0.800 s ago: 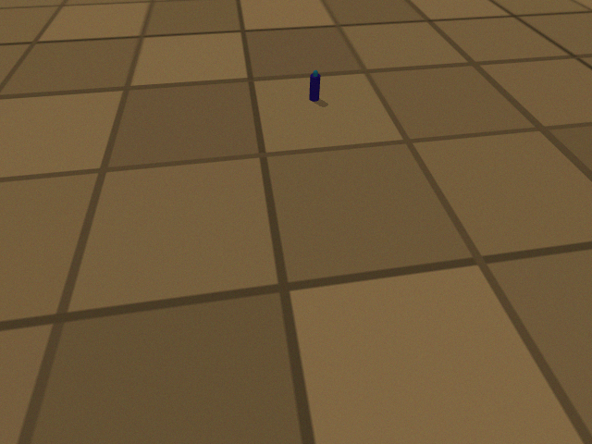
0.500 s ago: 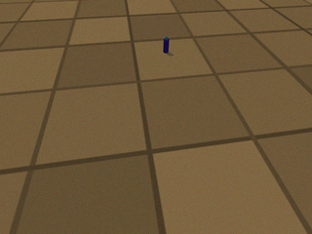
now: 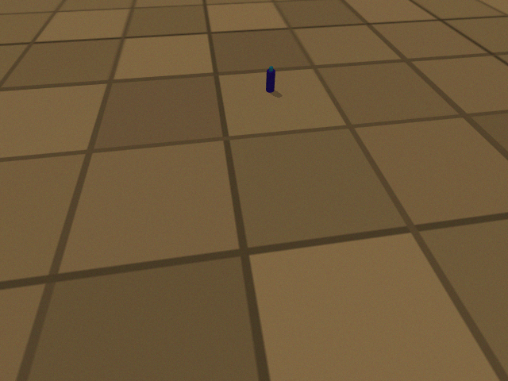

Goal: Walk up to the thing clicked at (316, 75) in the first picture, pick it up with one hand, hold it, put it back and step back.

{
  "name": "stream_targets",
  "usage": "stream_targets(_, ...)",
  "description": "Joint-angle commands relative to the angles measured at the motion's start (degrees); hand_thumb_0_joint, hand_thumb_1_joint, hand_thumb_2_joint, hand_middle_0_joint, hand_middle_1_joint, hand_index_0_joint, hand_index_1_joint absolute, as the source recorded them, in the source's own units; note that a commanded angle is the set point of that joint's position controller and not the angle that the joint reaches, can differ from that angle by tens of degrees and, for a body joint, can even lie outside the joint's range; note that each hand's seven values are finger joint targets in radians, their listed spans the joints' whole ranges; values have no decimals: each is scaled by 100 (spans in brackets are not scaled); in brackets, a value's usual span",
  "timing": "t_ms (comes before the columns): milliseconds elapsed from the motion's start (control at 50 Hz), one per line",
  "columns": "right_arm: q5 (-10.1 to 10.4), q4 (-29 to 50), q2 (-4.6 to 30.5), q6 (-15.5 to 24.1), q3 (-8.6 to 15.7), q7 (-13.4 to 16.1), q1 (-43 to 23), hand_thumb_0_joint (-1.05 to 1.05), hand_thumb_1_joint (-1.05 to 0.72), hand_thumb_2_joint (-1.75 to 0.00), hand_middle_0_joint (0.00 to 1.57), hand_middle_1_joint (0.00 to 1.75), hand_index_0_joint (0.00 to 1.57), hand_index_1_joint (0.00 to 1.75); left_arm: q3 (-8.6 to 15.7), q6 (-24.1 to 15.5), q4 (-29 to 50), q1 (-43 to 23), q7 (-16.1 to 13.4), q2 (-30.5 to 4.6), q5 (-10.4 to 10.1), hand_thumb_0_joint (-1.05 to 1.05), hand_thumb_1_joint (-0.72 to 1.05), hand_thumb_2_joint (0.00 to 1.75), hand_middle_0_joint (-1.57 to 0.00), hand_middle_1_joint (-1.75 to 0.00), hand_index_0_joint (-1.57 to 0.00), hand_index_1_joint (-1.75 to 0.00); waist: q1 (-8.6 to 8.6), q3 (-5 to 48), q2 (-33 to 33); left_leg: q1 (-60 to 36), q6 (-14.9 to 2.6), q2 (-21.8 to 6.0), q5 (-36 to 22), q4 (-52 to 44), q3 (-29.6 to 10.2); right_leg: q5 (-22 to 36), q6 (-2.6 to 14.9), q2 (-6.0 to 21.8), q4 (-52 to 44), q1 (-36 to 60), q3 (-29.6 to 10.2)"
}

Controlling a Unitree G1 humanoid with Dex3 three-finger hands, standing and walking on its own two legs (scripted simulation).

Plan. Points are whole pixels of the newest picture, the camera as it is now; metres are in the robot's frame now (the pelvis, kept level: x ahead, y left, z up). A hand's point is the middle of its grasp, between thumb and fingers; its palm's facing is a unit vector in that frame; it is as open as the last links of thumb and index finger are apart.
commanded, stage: stand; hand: left
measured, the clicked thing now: (270, 78) +2.19 -0.13 -0.69
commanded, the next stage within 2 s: walk up in 0.32 s
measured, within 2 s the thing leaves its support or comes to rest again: neither
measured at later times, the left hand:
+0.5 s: hand out of the picture +0.10 +0.26 -0.14, palm faces -0.10 -0.93 -0.35, open 7.4 cm
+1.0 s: hand (181, 337) +0.24 +0.15 -0.15, palm faces -0.07 -0.93 -0.36, open 7.4 cm
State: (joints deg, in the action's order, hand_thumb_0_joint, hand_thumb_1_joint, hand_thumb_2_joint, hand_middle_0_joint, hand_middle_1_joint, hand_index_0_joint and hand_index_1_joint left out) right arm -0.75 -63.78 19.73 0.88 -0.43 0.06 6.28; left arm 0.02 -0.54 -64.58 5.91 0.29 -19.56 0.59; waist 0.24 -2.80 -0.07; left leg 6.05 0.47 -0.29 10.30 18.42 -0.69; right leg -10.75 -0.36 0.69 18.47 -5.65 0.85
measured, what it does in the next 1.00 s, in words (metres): walks ahead: right foot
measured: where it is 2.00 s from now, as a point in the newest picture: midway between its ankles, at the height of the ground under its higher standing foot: (299, 244)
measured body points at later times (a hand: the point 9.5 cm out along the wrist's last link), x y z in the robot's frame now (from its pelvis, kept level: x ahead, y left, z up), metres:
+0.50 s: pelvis +0.02 -0.02 +0.00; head +0.02 -0.02 +0.45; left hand +0.11 +0.31 -0.12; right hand +0.06 -0.34 -0.12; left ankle +0.00 +0.12 -0.75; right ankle +0.03 -0.15 -0.71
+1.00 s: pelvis +0.22 -0.13 -0.01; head +0.22 -0.14 +0.44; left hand +0.25 +0.19 -0.12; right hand +0.32 -0.46 -0.11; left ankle +0.38 +0.01 -0.70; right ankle +0.14 -0.23 -0.75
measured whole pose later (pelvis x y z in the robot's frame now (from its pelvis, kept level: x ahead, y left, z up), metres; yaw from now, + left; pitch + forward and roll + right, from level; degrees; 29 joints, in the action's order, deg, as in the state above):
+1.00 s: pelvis +0.22 -0.13 -0.01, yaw -6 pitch -2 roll -1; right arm -1.6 -54.2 24.1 1.7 4.4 -7.5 8.4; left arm 3.2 -5.3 -57.7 20.7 3.8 -23.3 0.5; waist 3.3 -1.0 -2.0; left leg 34.1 1.0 -6.9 7.8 46.0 -0.1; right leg -16.3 1.5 -1.0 17.5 0.2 5.2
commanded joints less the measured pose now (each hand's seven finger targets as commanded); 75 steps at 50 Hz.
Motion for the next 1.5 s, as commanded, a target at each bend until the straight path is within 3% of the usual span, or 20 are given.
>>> stream_targets(0, 24, 307, 1225, 103, 230, 61, -186, 0, -90, -90, 20, 30, 20, 30, 218, -128, 333, -195, -79, -1214, -6, 0, 90, 90, -20, -30, -20, -30, 2, 322, 3, 46, -190, -677, -626, -275, -527, 688, 169, 688, -332, -8, -566)
stream_targets(280, 26, 276, 1210, 94, 230, 48, -145, 0, -90, -90, 20, 30, 20, 30, 206, -137, 329, -162, -78, -1251, -18, 0, 90, 90, -20, -30, -20, -30, -7, 325, -21, 110, -166, -665, -554, -317, -570, 532, 177, 684, -342, 27, -551)
stream_targets(300, -123, 679, 2002, 267, 736, -104, 268, 0, -90, -90, 20, 30, 20, 30, 678, -214, 837, 119, 172, -2003, 132, 0, 90, 90, -20, -30, -20, -30, -75, 1204, 47, -195, -592, -688, 2757, 228, -705, -2442, 389, 438, 286, -301, -738)
stream_targets(320, -184, 616, 2036, 297, 806, -181, 262, 0, -90, -90, 20, 30, 20, 30, 672, -198, 887, -219, 270, -1863, 171, 0, 90, 90, -20, -30, -20, -30, -196, 687, -275, -102, -700, -843, 3500, 75, -945, -2867, 419, 434, 742, -1317, -702)
stream_targets(380, -178, 652, 2207, 392, 993, -191, 887, 0, -90, -90, 20, 30, 20, 30, 607, -217, 1388, -1233, 386, -1479, 202, 0, 90, 90, -20, -30, -20, -30, -726, -264, -846, -878, -1485, -2413, 3553, -1293, -2735, -1575, 155, 301, 2948, -3918, -424)
stream_targets(620, -213, 1242, 1940, 365, 925, -326, -741, 0, -90, -90, 20, 30, 20, 30, 845, -245, 795, 1114, 574, -1768, 94, 0, 90, 90, -20, -30, -20, -30, 757, 209, -277, 1871, -739, -1004, 3006, 412, 296, 136, -8, 308, 1320, 485, 533)
stream_targets(660, -249, 1343, 1098, 340, 599, -345, -480, 0, -90, -90, 20, 30, 20, 30, 1095, -361, 444, 2536, 357, -2441, 155, 0, 90, 90, -20, -30, -20, -30, 1354, 582, 2394, 3714, -494, 99, 2968, 4175, 814, -2112, 190, 624, 409, 2038, -772)
stream_targets(680, -101, 1422, 1090, 311, 558, -368, -262, 0, -90, -90, 20, 30, 20, 30, 1084, -434, 770, 2132, 286, -2663, 206, 0, 90, 90, -20, -30, -20, -30, 1069, 377, 2279, 4183, -222, 285, 2355, 5288, 43, -4247, 555, 1786, -877, 1372, -3237)
stream_targets(700, -108, 1430, 1663, 298, 720, -344, -239, 0, -90, -90, 20, 30, 20, 30, 1024, -448, 1064, 1327, 299, -2891, 71, 0, 90, 90, -20, -30, -20, -30, 686, -60, 1487, 3895, -150, -141, 1876, 5315, -324, -5096, 1027, 2490, -1777, 367, -4450)
stream_targets(720, -93, 1360, 1942, 324, 781, -352, -374, 0, -90, -90, 20, 30, 20, 30, 1021, -482, 1250, 815, 294, -2939, 17, 0, 90, 90, -20, -30, -20, -30, 490, -489, 1076, 3771, -171, -485, 1501, 5281, -519, -4820, 1252, 2460, -1851, -200, -4366)
stream_targets(820, 57, 981, 1788, 282, 791, -567, 473, 0, -90, -90, 20, 30, 20, 30, 773, -672, 1317, 318, 209, -2144, -58, 0, 90, 90, -20, -30, -20, -30, -108, -356, 736, 2669, -169, -758, 188, 4106, -396, -2409, 914, 1461, -1353, -769, -1445)
stream_targets(1040, -50, 1731, 1358, 331, 746, -701, -1018, 0, -90, -90, 20, 30, 20, 30, 722, -631, 1299, 1216, 253, -2152, -48, 0, 90, 90, -20, -30, -20, -30, 456, -108, 200, 1863, -56, -531, -550, 1242, 512, 187, 1060, 1200, -757, 212, -191)
stream_targets(1100, -168, 1352, 1582, 377, 890, -526, 467, 0, -90, -90, 20, 30, 20, 30, 657, -532, 1422, 1124, 186, -2084, -92, 0, 90, 90, -20, -30, -20, -30, -263, 782, -252, 12, -308, -111, -153, 721, 766, 2112, 832, 953, 1563, 160, 259)
stream_targets(1120, -270, 1085, 1946, 416, 1054, -440, 1533, 0, -90, -90, 20, 30, 20, 30, 552, -485, 1470, 1377, 161, -1761, -94, 0, 90, 90, -20, -30, -20, -30, -684, 1388, -856, -1654, -683, -296, 366, 920, 347, 1647, 576, 645, 3195, -1029, 434)
stream_targets(1140, -333, 1095, 2376, 440, 1207, -333, 2115, 0, -90, -90, 20, 30, 20, 30, 387, -488, 1610, 1536, 143, -1275, -145, 0, 90, 90, -20, -30, -20, -30, -869, 1751, -1981, -2913, -1058, -1673, 1294, 710, -1765, -1086, 344, -12, 4693, -2737, 329)
stream_targets(1160, -120, 1232, 2626, 462, 1240, -307, 2053, 0, -90, -90, 20, 30, 20, 30, 475, -510, 1649, 1478, 98, -1683, -197, 0, 90, 90, -20, -30, -20, -30, -849, 1832, -1693, -3332, -1669, -2507, 1429, -90, -3911, -2024, 340, -586, 5229, -3787, -160)
stream_targets(1180, 5, 1263, 2601, 449, 1299, -285, 1816, 0, -90, -90, 20, 30, 20, 30, 481, -545, 1622, 1109, 49, -1992, -142, 0, 90, 90, -20, -30, -20, -30, -800, 1635, -1270, -3047, -1930, -2743, 1012, -90, -3813, -1768, 425, 5, 5404, -4011, -671)
stream_targets(1240, 46, 1497, 1939, 499, 929, -211, 1138, 0, -90, -90, 20, 30, 20, 30, 467, -623, 1583, 730, 170, -1717, -234, 0, 90, 90, -20, -30, -20, -30, -413, 669, -541, -1041, -1340, -1818, -1568, 56, -1065, -982, 309, 407, 4855, -3140, -837)
stream_targets(1360, 75, 1841, 1923, 642, 810, -292, 279, 0, -90, -90, 20, 30, 20, 30, 480, -443, 1728, 553, 504, -1528, -106, 0, 90, 90, -20, -30, -20, -30, 41, -335, -841, 792, -1308, -1622, -96, -742, 4, -235, 45, 756, 2370, -2297, -196)
stream_targets(1480, 73, 1723, 1939, 606, 800, -315, 260, 0, -90, -90, 20, 30, 20, 30, 770, -439, 1281, 1223, 486, -1747, -43, 0, 90, 90, -20, -30, -20, -30, 586, 385, -217, 1514, -846, -1270, 244, 735, 422, 905, 237, 345, 1862, 183, 372)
